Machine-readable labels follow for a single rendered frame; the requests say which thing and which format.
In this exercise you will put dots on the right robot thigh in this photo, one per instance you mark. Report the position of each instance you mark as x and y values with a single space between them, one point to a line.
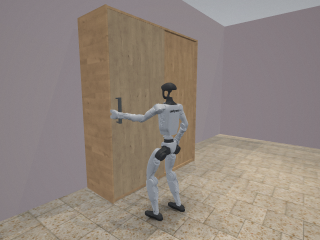
169 163

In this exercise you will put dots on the robot left forearm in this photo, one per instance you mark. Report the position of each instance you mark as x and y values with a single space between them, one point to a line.
129 116

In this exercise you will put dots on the robot left hand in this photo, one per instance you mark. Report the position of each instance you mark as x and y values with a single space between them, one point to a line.
113 114

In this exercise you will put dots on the wardrobe door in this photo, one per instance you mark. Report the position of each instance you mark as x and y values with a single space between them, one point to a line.
179 62
137 72

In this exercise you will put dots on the left robot thigh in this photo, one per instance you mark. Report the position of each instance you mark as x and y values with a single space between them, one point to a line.
159 154

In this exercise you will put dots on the left robot upper arm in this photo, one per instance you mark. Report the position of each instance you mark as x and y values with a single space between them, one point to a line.
156 109

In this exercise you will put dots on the handle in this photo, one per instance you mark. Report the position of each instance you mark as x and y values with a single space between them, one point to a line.
194 102
119 108

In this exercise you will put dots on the robot thigh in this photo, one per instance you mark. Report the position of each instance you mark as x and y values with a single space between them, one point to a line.
169 163
159 154

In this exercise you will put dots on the right robot upper arm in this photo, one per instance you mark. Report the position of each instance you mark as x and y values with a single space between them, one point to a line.
182 117

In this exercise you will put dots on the robot right forearm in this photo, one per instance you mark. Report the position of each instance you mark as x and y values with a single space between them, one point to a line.
180 133

